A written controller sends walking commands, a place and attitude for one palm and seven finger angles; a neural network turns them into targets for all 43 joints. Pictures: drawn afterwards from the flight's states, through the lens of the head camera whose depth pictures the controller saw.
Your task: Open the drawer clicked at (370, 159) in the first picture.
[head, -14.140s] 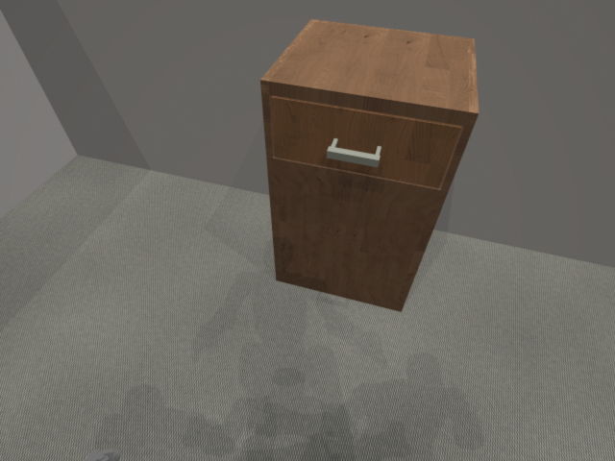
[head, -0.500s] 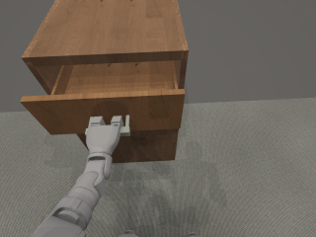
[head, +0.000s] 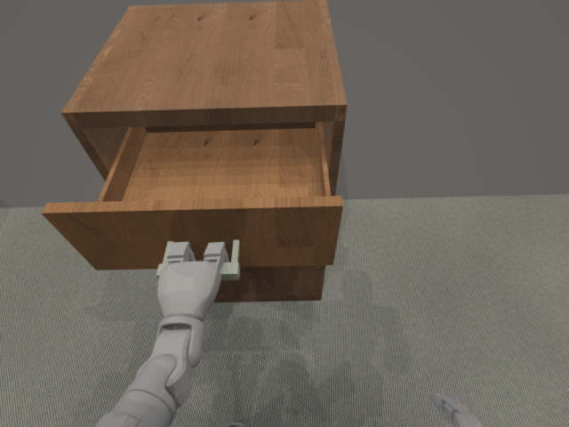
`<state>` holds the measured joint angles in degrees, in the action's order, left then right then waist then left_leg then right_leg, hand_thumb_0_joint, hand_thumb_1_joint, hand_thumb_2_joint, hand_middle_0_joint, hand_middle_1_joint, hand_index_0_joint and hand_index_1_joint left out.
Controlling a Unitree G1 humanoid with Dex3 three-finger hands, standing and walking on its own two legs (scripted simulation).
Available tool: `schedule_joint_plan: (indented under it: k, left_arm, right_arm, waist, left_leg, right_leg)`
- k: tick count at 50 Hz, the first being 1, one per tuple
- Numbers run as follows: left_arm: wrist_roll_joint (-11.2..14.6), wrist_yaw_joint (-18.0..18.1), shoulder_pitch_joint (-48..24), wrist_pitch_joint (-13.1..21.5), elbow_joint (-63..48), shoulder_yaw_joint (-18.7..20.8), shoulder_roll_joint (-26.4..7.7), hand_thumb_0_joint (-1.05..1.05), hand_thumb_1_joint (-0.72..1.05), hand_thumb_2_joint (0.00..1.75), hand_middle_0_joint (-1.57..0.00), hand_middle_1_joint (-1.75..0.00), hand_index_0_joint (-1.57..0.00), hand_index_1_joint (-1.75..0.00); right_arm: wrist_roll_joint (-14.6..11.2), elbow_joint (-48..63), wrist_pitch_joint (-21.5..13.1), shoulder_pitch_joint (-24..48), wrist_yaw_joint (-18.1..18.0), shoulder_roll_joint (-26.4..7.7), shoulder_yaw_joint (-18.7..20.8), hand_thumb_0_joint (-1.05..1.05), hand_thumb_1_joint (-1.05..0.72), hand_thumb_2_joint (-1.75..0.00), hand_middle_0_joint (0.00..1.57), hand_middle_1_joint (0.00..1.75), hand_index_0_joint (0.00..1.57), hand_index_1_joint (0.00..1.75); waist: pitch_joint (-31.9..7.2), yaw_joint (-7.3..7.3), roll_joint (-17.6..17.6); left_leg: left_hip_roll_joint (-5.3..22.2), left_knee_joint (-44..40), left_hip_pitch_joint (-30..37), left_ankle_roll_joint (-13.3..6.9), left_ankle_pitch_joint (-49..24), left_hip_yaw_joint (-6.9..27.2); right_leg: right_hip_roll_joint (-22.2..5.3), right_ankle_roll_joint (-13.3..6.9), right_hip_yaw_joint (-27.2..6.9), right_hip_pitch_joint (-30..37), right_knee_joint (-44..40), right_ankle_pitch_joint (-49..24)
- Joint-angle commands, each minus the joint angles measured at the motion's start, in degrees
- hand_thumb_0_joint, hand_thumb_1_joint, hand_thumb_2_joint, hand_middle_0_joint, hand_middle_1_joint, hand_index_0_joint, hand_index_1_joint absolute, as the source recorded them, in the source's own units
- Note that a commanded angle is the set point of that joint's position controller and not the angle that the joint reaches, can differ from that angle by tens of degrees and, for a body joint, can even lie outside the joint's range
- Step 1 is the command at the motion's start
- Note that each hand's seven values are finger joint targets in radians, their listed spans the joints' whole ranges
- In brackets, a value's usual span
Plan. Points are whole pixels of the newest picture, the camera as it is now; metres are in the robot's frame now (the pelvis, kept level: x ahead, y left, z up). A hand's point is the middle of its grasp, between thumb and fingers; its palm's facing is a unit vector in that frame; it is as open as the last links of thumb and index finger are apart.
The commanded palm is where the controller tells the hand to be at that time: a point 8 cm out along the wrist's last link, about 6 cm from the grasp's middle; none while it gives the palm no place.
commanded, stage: pull the drawer open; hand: left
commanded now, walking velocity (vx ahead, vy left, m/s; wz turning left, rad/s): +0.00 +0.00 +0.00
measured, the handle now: (201, 259) +0.38 +0.16 -0.02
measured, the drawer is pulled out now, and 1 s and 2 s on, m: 0.19 0.30 0.30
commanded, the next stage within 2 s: open the thumb to release the handle in 1.30 s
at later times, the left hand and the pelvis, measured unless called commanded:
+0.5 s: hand (196, 334) +0.26 +0.15 -0.04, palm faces +0.00 -0.10 -1.00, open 5.5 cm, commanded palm +0.22 +0.15 +0.01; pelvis +0.00 -0.01 +0.00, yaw +0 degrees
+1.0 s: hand (192, 368) +0.21 +0.15 -0.04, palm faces +0.02 -0.14 -0.99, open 5.6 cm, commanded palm +0.16 +0.15 +0.01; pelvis -0.01 -0.01 -0.01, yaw +0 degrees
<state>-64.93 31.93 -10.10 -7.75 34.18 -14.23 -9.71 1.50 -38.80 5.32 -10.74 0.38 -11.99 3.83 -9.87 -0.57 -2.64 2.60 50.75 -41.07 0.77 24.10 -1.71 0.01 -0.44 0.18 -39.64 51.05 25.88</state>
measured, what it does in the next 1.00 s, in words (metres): stands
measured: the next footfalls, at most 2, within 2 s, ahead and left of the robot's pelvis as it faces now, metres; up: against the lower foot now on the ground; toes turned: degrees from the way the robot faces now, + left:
none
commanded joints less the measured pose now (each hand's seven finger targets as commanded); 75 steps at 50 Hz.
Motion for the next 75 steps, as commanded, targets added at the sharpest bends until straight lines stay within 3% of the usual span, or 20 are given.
schedule_joint_plan:
  k: [1, 3, 5, 9, 18, 20, 25, 28, 30, 38, 40, 43, 46, 49, 53, 63, 69, 70, 71, 75]
  left_arm:
    - [0.20, 2.03, -5.82, -0.72, -11.88, 1.76, -3.50, 0.00, 0.90, 0.90, -0.40, -1.35, -0.40, -1.35]
    - [0.17, 2.00, -4.33, -0.86, -14.43, 2.38, -4.38, 0.00, 0.90, 0.90, -0.40, -1.35, -0.40, -1.35]
    - [0.07, 1.85, -3.23, -1.12, -15.81, -0.10, -2.31, 0.00, 0.90, 0.90, -0.40, -1.35, -0.40, -1.35]
    - [0.23, 1.49, 0.43, -1.14, -17.17, 1.17, -3.67, 0.00, 0.90, 0.90, -0.40, -1.35, -0.40, -1.35]
    - [-0.45, 1.73, 7.02, -0.28, -21.10, 2.50, -5.16, 0.00, 0.90, 0.90, -0.40, -1.35, -0.40, -1.35]
    - [-0.67, 1.98, 8.81, -0.28, -23.36, 1.49, -4.32, 0.00, 0.90, 0.90, -0.40, -1.35, -0.40, -1.35]
    - [-0.59, 1.90, 10.99, -0.66, -24.84, -0.12, -3.29, 0.00, 0.90, 0.90, -0.40, -1.35, -0.40, -1.35]
    - [-0.27, 1.89, 13.41, -0.37, -26.56, 2.05, -5.27, 0.00, 0.90, 0.90, -0.40, -1.35, -0.40, -1.35]
    - [-0.20, 1.80, 15.96, -0.21, -27.62, 0.02, -3.50, 0.00, 0.90, 0.90, -0.40, -1.35, -0.40, -1.35]
    - [-0.61, 2.66, 23.61, 0.69, -30.92, 2.93, -5.96, 0.00, 0.90, 0.90, -0.40, -1.35, -0.40, -1.35]
    - [-0.95, 3.01, 22.44, 0.77, -33.02, 1.11, -4.93, 0.00, 0.90, 0.90, -0.40, -1.35, -0.40, -1.35]
    - [-1.01, 3.44, 24.69, 0.60, -33.51, 2.49, -5.98, 0.00, 0.90, 0.90, -0.40, -1.35, -0.40, -1.35]
    - [-0.78, 3.20, 26.90, 0.56, -34.70, -0.06, -3.93, 0.00, 0.90, 0.90, -0.40, -1.35, -0.40, -1.35]
    - [-0.44, 2.75, 33.10, 0.91, -35.26, 1.31, -5.24, 0.00, 0.90, 0.90, -0.40, -1.35, -0.40, -1.35]
    - [-0.23, 2.09, 36.84, 1.88, -36.62, 2.06, -5.85, 0.00, 0.90, 0.90, -0.40, -1.35, -0.40, -1.35]
    - [-1.27, 3.03, 35.74, 1.78, -39.36, 1.08, -5.17, 0.00, 0.90, 0.90, -0.40, -1.35, -0.40, -1.35]
    - [-0.80, 2.92, 37.32, 1.63, -39.19, 0.33, -4.63, 0.00, 0.90, 0.90, -0.40, -1.35, -0.40, -1.35]
    - [-2.45, 3.81, 20.33, 1.40, -37.77, 3.93, -9.19, 0.00, 0.90, 0.90, -0.40, -1.35, -0.40, -1.35]
    - [-3.09, 4.51, 20.54, 1.23, -36.86, 4.88, -8.57, 0.00, 0.83, 0.87, -0.40, -1.34, -0.40, -1.34]
    - [-0.66, 3.96, 21.10, -1.42, -33.15, 3.06, -6.46, 0.00, 0.55, 0.75, -0.38, -1.31, -0.38, -1.31]
  right_arm:
    - [-0.02, 7.46, -2.12, 3.27, -0.08, -6.30, 1.70, 0.00, -0.90, -0.90, 0.20, 0.30, 0.20, 0.30]
    - [0.08, 7.91, -1.92, 4.22, -0.09, -6.34, 1.60, 0.00, -0.90, -0.90, 0.20, 0.30, 0.20, 0.30]
    - [0.07, 8.24, -1.76, 4.47, 0.23, -6.09, 1.54, 0.00, -0.90, -0.90, 0.20, 0.30, 0.20, 0.30]
    - [0.13, 8.80, -1.81, 5.44, 0.22, -6.15, 1.22, 0.00, -0.90, -0.90, 0.20, 0.30, 0.20, 0.30]
    - [0.36, 9.83, -2.26, 7.70, 0.28, -5.73, 0.59, 0.00, -0.90, -0.90, 0.20, 0.30, 0.20, 0.30]
    - [0.45, 10.47, -2.27, 8.07, 0.46, -5.42, 0.47, 0.00, -0.90, -0.90, 0.20, 0.30, 0.20, 0.30]
    - [0.47, 11.03, -2.40, 9.01, 0.69, -5.24, 0.29, 0.00, -0.90, -0.90, 0.20, 0.30, 0.20, 0.30]
    - [0.46, 11.26, -2.51, 9.43, 0.61, -5.35, 0.21, 0.00, -0.90, -0.90, 0.20, 0.30, 0.20, 0.30]
    - [0.52, 11.74, -2.67, 9.62, 0.95, -5.04, 0.04, 0.00, -0.90, -0.90, 0.20, 0.30, 0.20, 0.30]
    - [0.75, 12.47, -3.12, 11.00, 1.22, -4.94, -0.26, 0.00, -0.90, -0.90, 0.20, 0.30, 0.20, 0.30]
    - [0.93, 12.78, -3.15, 11.23, 1.35, -4.78, -0.31, 0.00, -0.90, -0.90, 0.20, 0.30, 0.20, 0.30]
    - [0.94, 12.91, -3.23, 11.49, 1.32, -4.88, -0.31, 0.00, -0.90, -0.90, 0.20, 0.30, 0.20, 0.30]
    - [0.88, 13.53, -3.41, 11.89, 1.74, -4.69, -0.42, 0.00, -0.90, -0.90, 0.20, 0.30, 0.20, 0.30]
    - [0.69, 14.49, -3.47, 11.98, 2.02, -4.48, -0.74, 0.00, -0.90, -0.90, 0.20, 0.30, 0.20, 0.30]
    - [0.73, 15.04, -3.61, 12.07, 2.49, -4.57, -0.99, 0.00, -0.90, -0.90, 0.20, 0.30, 0.20, 0.30]
    - [1.15, 15.40, -3.71, 11.52, 3.18, -4.72, -0.70, 0.00, -0.90, -0.90, 0.20, 0.30, 0.20, 0.30]
    - [1.07, 15.38, -3.97, 11.22, 3.05, -4.53, -0.88, 0.00, -0.90, -0.90, 0.20, 0.30, 0.20, 0.30]
    - [1.51, 12.41, -3.16, 11.68, 1.84, -5.42, -0.70, 0.00, -0.90, -0.90, 0.20, 0.30, 0.20, 0.30]
    - [1.88, 12.66, -3.53, 11.46, 1.22, -4.92, -0.49, 0.00, -0.90, -0.90, 0.20, 0.30, 0.20, 0.30]
    - [0.91, 12.05, -3.68, 11.41, 0.07, -5.15, -0.44, 0.00, -0.90, -0.90, 0.20, 0.30, 0.20, 0.30]
  waist:
    - [-14.33, 0.55, 4.94]
    - [-15.26, 1.10, 4.20]
    - [-14.53, 0.59, 3.56]
    - [-13.42, 1.08, 6.43]
    - [-11.36, 2.10, 5.84]
    - [-12.80, 2.45, 4.16]
    - [-11.33, 2.22, 4.95]
    - [-12.10, 2.91, 5.39]
    - [-10.86, 2.78, 5.35]
    - [-9.16, 3.37, 6.98]
    - [-9.49, 3.14, 4.48]
    - [-10.06, 3.58, 5.33]
    - [-9.16, 3.50, 4.85]
    - [-9.62, 4.76, 5.69]
    - [-8.57, 4.88, 5.59]
    - [-10.85, 4.02, 4.10]
    - [-11.67, 4.11, 6.45]
    - [-9.72, 0.89, 7.24]
    - [-11.02, 2.50, 5.84]
    - [-10.98, 2.52, 6.29]
  left_leg:
    - [-3.96, -4.15, 12.42, -2.05, -18.64, -0.82]
    - [-4.10, -4.02, 12.83, -1.94, -19.41, -0.80]
    - [-3.91, -4.03, 13.70, -1.99, -19.67, -0.70]
    - [-4.00, -3.86, 12.69, -2.09, -18.88, -0.55]
    - [-4.36, -3.54, 11.50, -1.85, -16.60, -0.56]
    - [-4.37, -3.41, 12.17, -1.77, -17.02, -0.53]
    - [-4.41, -3.08, 12.01, -1.91, -15.64, -0.48]
    - [-4.48, -3.02, 11.62, -1.77, -15.83, -0.33]
    - [-4.44, -2.96, 11.31, -1.78, -15.40, -0.39]
    - [-4.66, -1.93, 8.83, -1.61, -13.15, -0.19]
    - [-4.51, -1.81, 9.56, -1.70, -12.13, -0.26]
    - [-4.50, -1.54, 9.52, -1.62, -12.16, 0.01]
    - [-4.46, -1.42, 9.80, -1.76, -11.79, -0.03]
    - [-4.54, -1.25, 9.13, -1.61, -12.87, -0.21]
    - [-4.52, -0.75, 7.73, -1.43, -13.30, -0.04]
    - [-4.23, 0.99, 8.66, -1.44, -16.22, 0.34]
    - [-4.36, 1.41, 8.36, -1.57, -16.85, 0.27]
    - [-4.20, 2.24, 7.29, -1.65, -14.06, 0.62]
    - [-4.52, 2.19, 6.98, -1.70, -12.39, 0.08]
    - [-4.59, 0.41, 8.43, -1.96, -11.96, -0.16]
  right_leg:
    - [2.61, -2.22, 1.98, 7.50, -6.71, -24.18]
    - [2.63, -2.39, 1.69, 8.45, -6.47, -25.06]
    - [2.59, -2.34, 2.05, 7.68, -6.39, -24.82]
    - [2.42, -2.12, 1.73, 8.33, -6.43, -25.40]
    - [2.32, -2.24, 0.82, 8.03, -6.43, -24.04]
    - [2.32, -2.32, 0.97, 8.03, -5.73, -23.85]
    - [2.23, -2.20, 0.88, 7.16, -6.10, -22.27]
    - [2.31, -2.38, 0.43, 8.00, -5.75, -22.89]
    - [2.07, -2.20, 0.54, 7.59, -5.63, -22.92]
    - [2.10, -2.29, -0.62, 6.80, -5.23, -21.86]
    - [1.98, -2.32, -0.38, 5.38, -5.06, -19.16]
    - [2.28, -2.49, -0.60, 5.30, -4.77, -18.46]
    - [2.19, -2.42, -0.14, 4.22, -4.68, -17.25]
    - [2.22, -2.49, -0.71, 5.88, -4.16, -19.65]
    - [2.23, -2.61, -1.45, 5.98, -3.50, -21.80]
    - [2.45, -2.66, -1.37, 4.49, -1.48, -24.69]
    - [2.12, -2.21, -1.35, 5.75, -1.06, -27.36]
    - [1.74, -1.90, -1.94, 1.96, -1.49, -25.64]
    - [1.71, -1.69, -1.82, 2.78, -1.72, -23.04]
    - [1.67, -1.58, -0.86, 4.94, -3.86, -22.09]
